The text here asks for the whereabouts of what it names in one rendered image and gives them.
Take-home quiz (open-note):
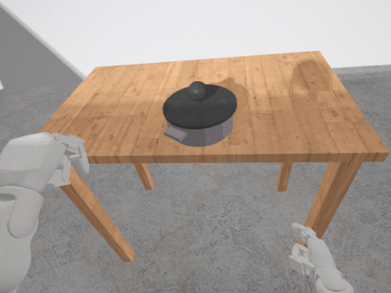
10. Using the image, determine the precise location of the right robot hand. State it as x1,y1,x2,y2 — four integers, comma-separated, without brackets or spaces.
289,223,336,279

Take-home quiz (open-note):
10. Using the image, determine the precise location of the left robot forearm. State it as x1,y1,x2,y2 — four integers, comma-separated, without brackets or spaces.
0,186,44,293

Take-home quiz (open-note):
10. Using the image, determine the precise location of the knob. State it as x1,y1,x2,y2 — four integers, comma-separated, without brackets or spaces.
188,81,208,101

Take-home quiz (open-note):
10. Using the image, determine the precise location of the lid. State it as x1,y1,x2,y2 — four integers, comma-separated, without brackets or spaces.
163,84,237,129

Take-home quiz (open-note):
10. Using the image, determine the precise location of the left robot hand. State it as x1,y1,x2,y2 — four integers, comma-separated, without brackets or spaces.
0,132,89,193

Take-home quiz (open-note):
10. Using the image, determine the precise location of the right robot forearm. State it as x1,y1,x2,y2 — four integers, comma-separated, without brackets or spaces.
314,267,354,293

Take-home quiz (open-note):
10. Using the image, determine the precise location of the pot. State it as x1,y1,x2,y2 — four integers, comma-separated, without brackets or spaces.
164,115,233,147

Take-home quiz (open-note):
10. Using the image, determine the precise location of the table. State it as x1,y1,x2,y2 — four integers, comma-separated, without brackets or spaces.
37,51,389,272

